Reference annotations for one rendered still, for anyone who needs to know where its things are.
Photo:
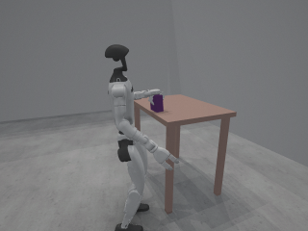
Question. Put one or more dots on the sponge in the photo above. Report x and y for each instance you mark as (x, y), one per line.
(158, 103)

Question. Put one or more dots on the robot left hand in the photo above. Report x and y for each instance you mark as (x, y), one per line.
(155, 92)

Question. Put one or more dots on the left robot forearm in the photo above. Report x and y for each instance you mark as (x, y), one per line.
(141, 94)

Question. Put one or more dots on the right robot upper arm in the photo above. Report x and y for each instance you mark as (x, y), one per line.
(119, 94)

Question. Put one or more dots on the robot right hand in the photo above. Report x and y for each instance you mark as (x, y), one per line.
(161, 155)

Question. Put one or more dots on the table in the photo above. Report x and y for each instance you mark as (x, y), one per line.
(183, 110)

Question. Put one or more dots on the right robot forearm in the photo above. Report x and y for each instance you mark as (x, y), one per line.
(133, 133)

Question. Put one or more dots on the humanoid robot torso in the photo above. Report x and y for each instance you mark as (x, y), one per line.
(129, 115)

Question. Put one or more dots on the left robot thigh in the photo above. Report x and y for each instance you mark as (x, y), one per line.
(143, 153)

